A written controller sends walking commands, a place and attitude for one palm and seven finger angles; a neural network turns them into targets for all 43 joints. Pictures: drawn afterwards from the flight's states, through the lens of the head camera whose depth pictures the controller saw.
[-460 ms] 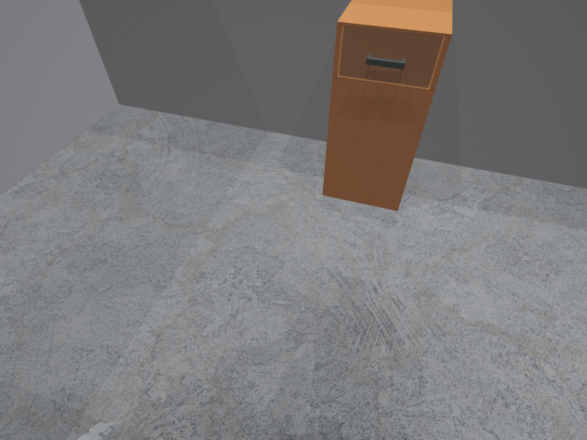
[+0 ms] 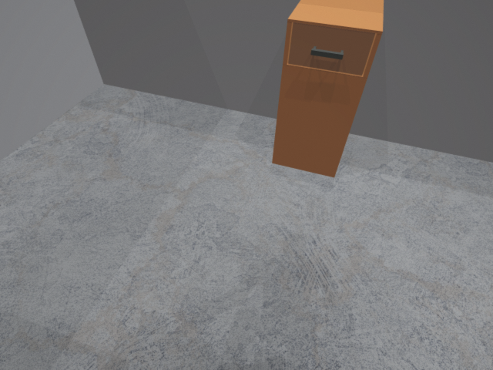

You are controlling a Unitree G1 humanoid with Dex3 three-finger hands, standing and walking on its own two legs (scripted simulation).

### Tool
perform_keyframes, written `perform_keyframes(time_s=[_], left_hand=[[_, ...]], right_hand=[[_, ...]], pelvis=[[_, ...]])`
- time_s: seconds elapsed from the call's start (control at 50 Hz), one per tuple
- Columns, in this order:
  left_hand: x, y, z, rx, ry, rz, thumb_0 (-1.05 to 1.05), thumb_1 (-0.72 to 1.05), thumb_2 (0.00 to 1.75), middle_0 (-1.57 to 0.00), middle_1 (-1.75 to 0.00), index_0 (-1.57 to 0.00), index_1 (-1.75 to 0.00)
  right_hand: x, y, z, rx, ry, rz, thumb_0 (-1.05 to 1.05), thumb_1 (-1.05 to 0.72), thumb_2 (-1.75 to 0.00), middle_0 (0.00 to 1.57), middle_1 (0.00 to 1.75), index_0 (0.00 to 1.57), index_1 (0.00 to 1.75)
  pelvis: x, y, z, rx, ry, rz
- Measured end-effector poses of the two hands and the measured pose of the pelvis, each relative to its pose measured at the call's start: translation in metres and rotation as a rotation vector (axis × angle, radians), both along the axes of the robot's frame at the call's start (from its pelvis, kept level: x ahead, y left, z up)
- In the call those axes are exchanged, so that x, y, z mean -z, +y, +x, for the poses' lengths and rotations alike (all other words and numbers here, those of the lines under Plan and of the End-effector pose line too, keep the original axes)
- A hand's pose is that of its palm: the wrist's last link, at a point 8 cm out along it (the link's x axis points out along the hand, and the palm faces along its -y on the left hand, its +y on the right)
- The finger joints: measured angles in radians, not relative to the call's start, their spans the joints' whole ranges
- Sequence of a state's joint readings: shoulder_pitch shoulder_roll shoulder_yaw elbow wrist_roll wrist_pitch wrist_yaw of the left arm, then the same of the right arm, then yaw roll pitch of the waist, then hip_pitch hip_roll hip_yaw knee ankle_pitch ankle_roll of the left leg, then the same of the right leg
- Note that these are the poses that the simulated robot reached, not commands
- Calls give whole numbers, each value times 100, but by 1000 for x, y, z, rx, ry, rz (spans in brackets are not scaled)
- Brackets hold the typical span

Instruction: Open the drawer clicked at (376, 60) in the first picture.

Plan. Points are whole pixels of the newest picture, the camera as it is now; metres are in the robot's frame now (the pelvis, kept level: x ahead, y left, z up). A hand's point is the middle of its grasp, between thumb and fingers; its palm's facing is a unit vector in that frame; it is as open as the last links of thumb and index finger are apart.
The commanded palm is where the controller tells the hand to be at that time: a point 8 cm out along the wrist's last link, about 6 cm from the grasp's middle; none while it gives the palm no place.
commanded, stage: stand and wait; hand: left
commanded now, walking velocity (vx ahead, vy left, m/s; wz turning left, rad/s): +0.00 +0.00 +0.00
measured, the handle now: (327, 52) +1.34 -0.27 -0.05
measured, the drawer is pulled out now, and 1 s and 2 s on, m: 0.00 0.00 0.00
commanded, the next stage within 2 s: look at it before walking up in 0.36 s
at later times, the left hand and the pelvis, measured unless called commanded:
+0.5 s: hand out of the picture +0.06 +0.25 -0.15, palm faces -0.02 -0.94 -0.33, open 7.4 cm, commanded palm none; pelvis -0.01 +0.00 +0.00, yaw +0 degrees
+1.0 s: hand out of the picture +0.07 +0.25 -0.15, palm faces -0.02 -0.94 -0.34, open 7.4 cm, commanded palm none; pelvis +0.00 +0.00 +0.00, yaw +0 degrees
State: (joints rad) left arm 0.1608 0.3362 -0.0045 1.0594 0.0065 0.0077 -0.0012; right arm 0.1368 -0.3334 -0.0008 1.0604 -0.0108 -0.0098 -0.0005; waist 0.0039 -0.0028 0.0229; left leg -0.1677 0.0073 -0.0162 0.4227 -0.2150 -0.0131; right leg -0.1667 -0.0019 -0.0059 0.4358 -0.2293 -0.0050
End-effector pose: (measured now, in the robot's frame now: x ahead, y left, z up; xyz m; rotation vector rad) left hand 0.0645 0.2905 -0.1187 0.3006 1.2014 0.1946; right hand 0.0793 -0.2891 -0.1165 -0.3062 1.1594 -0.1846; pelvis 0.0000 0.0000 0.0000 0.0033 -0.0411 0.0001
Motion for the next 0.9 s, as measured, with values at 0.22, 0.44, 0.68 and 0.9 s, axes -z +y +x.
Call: perform_keyframes(time_s=[0.22, 0.44, 0.68, 0.9], left_hand=[[0, 6, -16, -9, 37, 9, 1, 91, 90, -20, -30, -20, -30], [-1, 5, -8, 2, 23, 3, 1, 91, 90, -20, -30, -20, -30], [-1, 4, 1, 9, 8, -1, 1, 91, 90, -20, -30, -20, -30], [-2, 6, 2, 5, 19, 4, 1, 91, 90, -20, -30, -20, -30]], right_hand=[[2, -2, -24, 23, 56, -3, 1, -91, -90, 20, 30, 20, 30], [2, 1, -24, 25, 55, 3, 1, -91, -90, 20, 30, 20, 30], [0, 2, -14, 21, 37, 1, 1, -91, -90, 20, 30, 20, 30], [-1, 1, -6, 14, 38, 0, 1, -91, -90, 20, 30, 20, 30]], pelvis=[[-1, 2, -6, 1, -1, -1], [-2, 3, -6, 1, 3, -1], [-3, 4, -2, 2, 4, -1], [-4, 4, 2, 1, 7, -1]])
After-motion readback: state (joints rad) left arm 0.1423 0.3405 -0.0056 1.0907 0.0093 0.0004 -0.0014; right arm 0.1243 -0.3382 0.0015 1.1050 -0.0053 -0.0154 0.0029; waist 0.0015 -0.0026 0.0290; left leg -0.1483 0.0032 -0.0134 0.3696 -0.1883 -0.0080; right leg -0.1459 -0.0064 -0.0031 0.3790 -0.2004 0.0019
